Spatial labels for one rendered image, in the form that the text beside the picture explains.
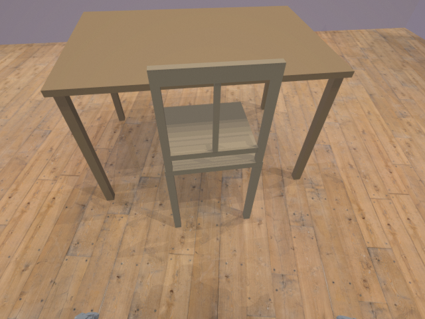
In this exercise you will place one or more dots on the table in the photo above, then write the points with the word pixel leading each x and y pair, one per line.
pixel 109 51

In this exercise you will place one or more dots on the chair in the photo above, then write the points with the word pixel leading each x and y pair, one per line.
pixel 213 137

